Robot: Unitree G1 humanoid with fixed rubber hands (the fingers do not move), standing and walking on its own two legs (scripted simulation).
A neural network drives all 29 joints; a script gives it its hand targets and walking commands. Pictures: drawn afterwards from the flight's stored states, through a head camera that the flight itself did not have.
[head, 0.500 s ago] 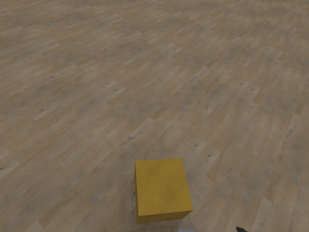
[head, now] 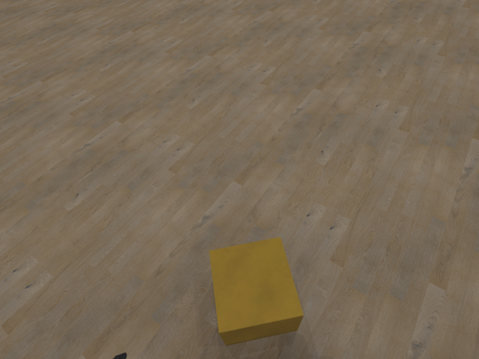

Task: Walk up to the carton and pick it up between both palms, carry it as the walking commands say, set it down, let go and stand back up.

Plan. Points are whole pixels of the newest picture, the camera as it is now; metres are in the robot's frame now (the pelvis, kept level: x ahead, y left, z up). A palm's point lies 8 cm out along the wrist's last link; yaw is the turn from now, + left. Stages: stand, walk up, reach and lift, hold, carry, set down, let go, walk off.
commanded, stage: walk up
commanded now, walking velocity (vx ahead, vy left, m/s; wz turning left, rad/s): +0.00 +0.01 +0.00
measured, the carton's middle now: (253, 290) +0.43 -0.02 -0.66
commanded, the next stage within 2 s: stand in 0.60 s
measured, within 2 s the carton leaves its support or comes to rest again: neither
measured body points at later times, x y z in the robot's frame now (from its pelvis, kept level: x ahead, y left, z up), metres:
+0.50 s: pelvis -0.03 -0.04 -0.01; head -0.01 -0.03 +0.44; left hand +0.01 +0.22 -0.16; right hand +0.06 -0.32 -0.14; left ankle +0.00 +0.11 -0.75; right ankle -0.03 -0.19 -0.75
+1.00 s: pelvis -0.04 -0.04 -0.03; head +0.01 -0.04 +0.42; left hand +0.14 +0.22 -0.13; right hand +0.14 -0.30 -0.14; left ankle -0.01 +0.09 -0.75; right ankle -0.03 -0.19 -0.75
